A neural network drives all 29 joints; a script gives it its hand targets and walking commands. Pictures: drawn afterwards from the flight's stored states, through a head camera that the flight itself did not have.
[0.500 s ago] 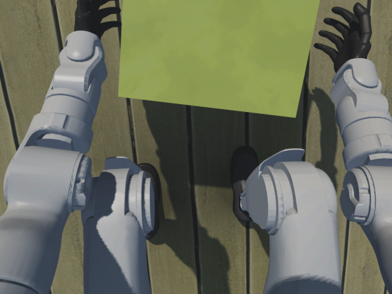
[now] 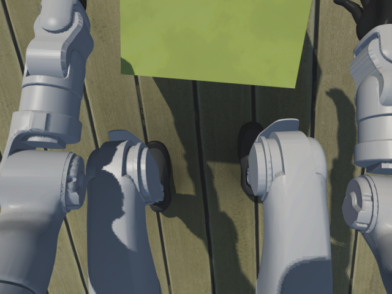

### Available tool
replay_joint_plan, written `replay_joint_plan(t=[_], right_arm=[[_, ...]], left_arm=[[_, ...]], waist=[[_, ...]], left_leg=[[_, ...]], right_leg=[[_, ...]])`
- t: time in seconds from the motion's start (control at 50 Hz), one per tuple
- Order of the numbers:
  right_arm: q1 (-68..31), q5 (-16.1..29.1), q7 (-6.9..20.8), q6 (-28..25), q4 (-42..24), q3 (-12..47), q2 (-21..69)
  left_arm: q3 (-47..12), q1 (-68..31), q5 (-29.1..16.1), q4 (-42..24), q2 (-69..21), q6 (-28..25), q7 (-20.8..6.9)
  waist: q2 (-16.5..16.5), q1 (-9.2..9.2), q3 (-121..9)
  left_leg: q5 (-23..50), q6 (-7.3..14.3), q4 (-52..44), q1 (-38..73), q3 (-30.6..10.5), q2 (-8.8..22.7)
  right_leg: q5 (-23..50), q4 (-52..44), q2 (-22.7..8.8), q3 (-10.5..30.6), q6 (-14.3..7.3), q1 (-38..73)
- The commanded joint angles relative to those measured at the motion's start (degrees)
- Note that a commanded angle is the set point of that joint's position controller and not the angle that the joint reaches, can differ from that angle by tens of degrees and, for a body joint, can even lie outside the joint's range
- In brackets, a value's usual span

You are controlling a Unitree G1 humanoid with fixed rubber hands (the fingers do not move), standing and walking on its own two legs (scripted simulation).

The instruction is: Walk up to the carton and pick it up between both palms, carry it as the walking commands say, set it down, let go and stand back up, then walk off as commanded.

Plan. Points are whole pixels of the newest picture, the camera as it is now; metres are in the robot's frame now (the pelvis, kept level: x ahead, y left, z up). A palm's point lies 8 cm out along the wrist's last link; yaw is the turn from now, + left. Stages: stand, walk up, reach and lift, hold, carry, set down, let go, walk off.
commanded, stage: set down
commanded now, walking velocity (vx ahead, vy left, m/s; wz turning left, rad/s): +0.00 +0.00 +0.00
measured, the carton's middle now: (213, 10) +0.53 -0.05 -0.29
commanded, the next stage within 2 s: let go in 1.04 s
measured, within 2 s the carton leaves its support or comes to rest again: neither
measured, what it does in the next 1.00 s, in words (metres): rises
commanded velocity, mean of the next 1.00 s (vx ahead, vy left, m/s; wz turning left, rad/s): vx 0.00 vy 0.00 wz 0.00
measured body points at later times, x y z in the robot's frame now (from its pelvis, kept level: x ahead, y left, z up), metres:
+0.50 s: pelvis +0.03 -0.01 +0.10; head +0.33 -0.03 +0.43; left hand +0.56 +0.18 +0.01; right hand +0.50 -0.29 -0.01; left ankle +0.11 +0.13 -0.37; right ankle +0.14 -0.13 -0.37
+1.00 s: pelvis +0.07 -0.01 +0.23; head +0.34 -0.03 +0.59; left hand +0.56 +0.18 +0.14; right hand +0.50 -0.31 +0.14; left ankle +0.11 +0.13 -0.37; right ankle +0.14 -0.13 -0.37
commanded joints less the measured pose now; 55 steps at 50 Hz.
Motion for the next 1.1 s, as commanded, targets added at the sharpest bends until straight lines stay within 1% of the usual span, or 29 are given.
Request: replay_joint_plan(t=[0.0,0.02,0.12,0.14,0.16,0.2,0.24,0.28,0.3,0.34,0.4,0.46,0.56,0.6,0.66,0.7,0.72,0.74,0.8,0.82,0.86,0.88,0.9,0.92,0.94,0.96,0.98,1.0,1.08], right_arm=[[-12.4,-4.4,0.3,2.1,-1.8,-3.6,-13.4],[-13.8,-4.0,0.1,2.3,-6.9,-3.4,-13.5],[-11.3,1.6,2.4,3.4,-0.2,2.1,-6.4],[-10.1,-1.2,2.5,3.2,3.5,1.0,-7.4],[-9.3,-1.4,2.5,2.8,2.0,1.0,-7.8],[-9.9,-2.6,2.9,2.0,-4.5,-1.4,-9.0],[-5.4,-5.2,3.0,1.1,-1.3,-2.4,-6.5],[-4.9,-6.7,3.2,1.0,-2.7,-4.7,-8.0],[-2.1,-7.7,3.9,1.1,1.7,-5.0,-7.3],[-1.9,-7.9,4.4,1.1,0.2,-6.0,-6.4],[-1.4,-9.5,4.9,0.7,-1.3,-7.7,-6.5],[-2.8,-7.6,5.8,0.2,-6.8,-6.6,-6.0],[4.8,-9.3,7.9,1.0,-0.3,-7.8,-5.5],[3.3,-9.0,8.2,0.7,-4.4,-8.8,-6.0],[6.0,-8.0,9.3,0.6,-1.8,-6.8,-3.9],[8.6,-8.0,9.3,0.4,-2.1,-6.4,-2.6],[6.7,-7.5,9.5,-0.1,-7.7,-7.0,-3.4],[8.3,-7.8,9.2,0.0,-9.5,-7.2,-4.3],[10.7,-10.6,9.2,0.2,-7.0,-8.9,-6.7],[10.0,-9.5,9.4,0.4,-5.7,-8.6,-4.0],[11.2,-10.4,9.7,-0.4,-8.7,-8.5,-3.1],[11.5,-9.8,9.4,-0.2,-11.2,-8.8,-5.2],[11.9,-11.6,9.9,-0.4,-6.1,-8.7,-3.2],[12.5,-10.7,10.0,-0.1,-0.9,-7.5,-1.3],[13.2,-13.1,10.1,-0.6,-0.7,-9.1,-3.5],[14.5,-13.7,9.8,-0.4,1.3,-8.5,-2.5],[12.8,-13.6,10.0,-0.7,1.3,-8.5,0.0],[10.6,-14.0,9.7,-1.7,-3.7,-9.2,-1.5],[15.0,-15.7,9.7,-1.9,3.2,-8.2,2.5]], left_arm=[[7.6,-13.5,3.9,-2.7,12.7,1.2,0.2],[7.5,-11.7,4.0,-2.4,12.3,1.4,0.0],[5.8,-9.7,3.6,0.0,9.7,1.6,-2.1],[6.7,-9.2,4.4,3.2,9.5,1.4,-2.6],[7.6,-7.6,4.8,2.3,9.9,1.0,-3.3],[8.5,-8.7,5.5,-3.8,10.8,0.5,-3.9],[10.1,-5.6,6.8,-2.2,9.7,-1.1,-5.3],[9.9,-4.3,7.4,-3.3,10.1,-1.1,-6.3],[7.0,-4.1,6.5,-2.2,5.4,-0.2,-6.4],[7.4,-3.0,8.1,-5.6,5.5,-0.5,-7.1],[8.0,-2.4,9.6,-4.8,5.7,-0.3,-7.8],[7.3,-0.7,8.9,-7.0,3.7,0.3,-7.6],[9.7,5.0,11.3,-7.3,2.8,0.7,-7.1],[9.7,3.1,13.0,-9.5,3.9,0.4,-7.4],[12.9,9.5,14.6,-6.2,4.9,0.0,-7.8],[12.6,10.1,12.4,-9.7,2.7,-0.5,-8.1],[12.8,11.3,13.0,-10.9,3.9,-0.7,-8.4],[12.1,12.0,12.7,-11.7,3.5,-0.7,-8.4],[12.7,13.7,12.5,-12.0,3.8,-1.0,-8.8],[10.8,12.0,12.9,-13.0,2.7,-1.3,-9.1],[10.2,13.9,10.4,-13.3,1.1,-1.3,-9.5],[9.7,11.5,10.2,-17.2,1.6,-1.6,-9.6],[9.5,13.6,10.1,-10.7,0.3,-1.2,-9.9],[8.7,15.3,10.4,-6.0,-1.5,-1.3,-10.3],[8.6,15.6,10.5,-4.5,-2.5,-1.3,-10.8],[11.0,15.6,12.7,-3.3,-0.2,-1.5,-11.3],[11.6,14.0,12.6,-5.7,0.9,-1.8,-11.0],[12.2,15.8,13.9,-5.9,1.1,-2.5,-10.8],[12.6,18.7,16.8,1.3,0.1,-2.9,-10.3]], waist=[[-7.6,-1.07,-100.7],[-5.3,-0.74,-105.5],[-2.1,3.89,-102.5],[-4.7,1.72,-97.3],[-4.0,3.16,-99.2],[-3.2,1.14,-103.3],[-5.2,0.0,-98.3],[-2.6,-0.14,-97.8],[-3.4,-3.63,-93.8],[-1.6,-2.21,-95.9],[-0.1,-4.08,-92.7],[0.1,-2.85,-97.4],[-0.6,-1.82,-98.3],[2.4,-2.03,-95.2],[0.9,1.54,-94.7],[-3.1,-0.28,-97.2],[-0.4,1.36,-98.7],[-0.9,0.34,-103.8],[-0.4,0.2,-101.5],[2.9,0.86,-97.0],[-3.4,-1.82,-100.7],[0.1,-1.63,-104.1],[-5.1,-3.4,-96.9],[-0.8,-1.25,-93.0],[-3.5,-4.12,-91.0],[-0.3,-1.71,-86.7],[-3.2,-1.13,-85.5],[-1.1,0.18,-87.9],[-2.0,0.58,-82.3]], left_leg=[[6.4,2.7,-17.8,22.8,6.4,-2.4],[6.3,2.8,-18.9,26.1,6.7,-2.8],[9.4,3.4,-22.3,26.8,8.0,-2.4],[7.2,3.6,-23.2,22.3,7.6,-2.6],[8.0,3.2,-22.9,22.6,8.6,-3.1],[10.2,3.5,-25.7,24.0,7.7,-3.0],[10.2,3.3,-26.6,19.4,8.2,-3.4],[9.5,2.8,-29.2,18.4,8.8,-3.4],[8.5,2.6,-31.5,19.4,6.9,-3.1],[11.1,2.3,-33.4,24.1,7.3,-3.0],[8.6,1.6,-36.3,25.6,7.4,-2.2],[12.9,1.9,-39.6,32.1,6.0,-1.9],[18.4,1.1,-43.9,38.6,5.1,-2.4],[19.7,0.6,-45.3,38.6,5.8,-2.2],[24.1,0.8,-47.9,40.0,6.3,-2.7],[26.0,1.1,-49.5,38.2,6.0,-3.5],[28.4,0.9,-51.3,42.4,6.1,-3.5],[29.3,0.8,-51.4,44.9,6.5,-3.7],[30.5,0.1,-54.3,47.9,5.9,-3.7],[29.9,0.0,-56.5,47.2,6.2,-3.6],[32.5,0.2,-57.9,47.6,4.9,-3.4],[33.4,-0.2,-57.4,51.0,5.8,-3.7],[29.3,0.2,-58.8,46.1,5.2,-3.5],[28.9,-0.1,-59.5,44.4,6.0,-3.6],[29.6,-0.2,-60.8,46.5,4.6,-3.6],[25.4,-0.4,-60.9,43.8,5.5,-3.3],[23.8,0.1,-62.9,45.0,4.4,-3.3],[31.2,-0.4,-63.4,49.7,4.5,-3.2],[24.4,0.4,-64.2,46.7,4.7,-3.2]], right_leg=[[10.3,-13.9,2.0,-8.7,0.9,46.0],[10.5,-15.8,2.1,-7.8,0.9,49.9],[13.9,-18.8,2.6,-6.0,0.5,48.7],[12.1,-19.9,2.5,-6.1,0.7,46.6],[12.9,-20.8,2.5,-5.1,0.5,49.0],[18.9,-22.1,2.7,-5.3,0.7,51.9],[21.6,-23.3,2.6,-4.5,0.7,51.7],[20.7,-26.1,2.6,-4.8,0.7,51.9],[19.5,-27.0,2.7,-6.4,0.6,48.8],[17.7,-29.6,3.0,-6.7,0.5,46.1],[13.8,-34.2,2.5,-7.4,0.3,43.7],[16.3,-35.8,2.3,-8.3,0.6,44.1],[20.5,-38.8,3.4,-9.0,0.7,45.9],[21.8,-41.1,3.6,-8.4,0.5,44.5],[25.8,-43.6,3.7,-7.4,0.9,48.7],[31.5,-45.0,4.2,-6.2,0.5,58.0],[32.6,-46.6,3.9,-6.4,0.7,58.0],[34.2,-47.1,4.1,-6.1,0.6,63.0],[34.3,-50.0,4.4,-6.0,0.6,63.2],[33.7,-51.0,4.5,-5.9,0.3,62.1],[39.3,-52.6,4.3,-5.8,0.3,70.3],[39.2,-53.4,4.2,-5.1,0.0,70.1],[36.7,-54.5,4.0,-5.9,0.4,70.5],[36.5,-54.6,3.7,-5.2,0.0,70.9],[35.4,-57.3,3.6,-6.0,0.3,68.4],[30.9,-58.2,3.1,-4.5,0.2,67.5],[28.6,-58.7,3.4,-5.5,0.3,67.9],[33.5,-58.6,3.6,-6.3,0.6,67.2],[28.4,-59.4,2.9,-6.0,0.8,70.4]])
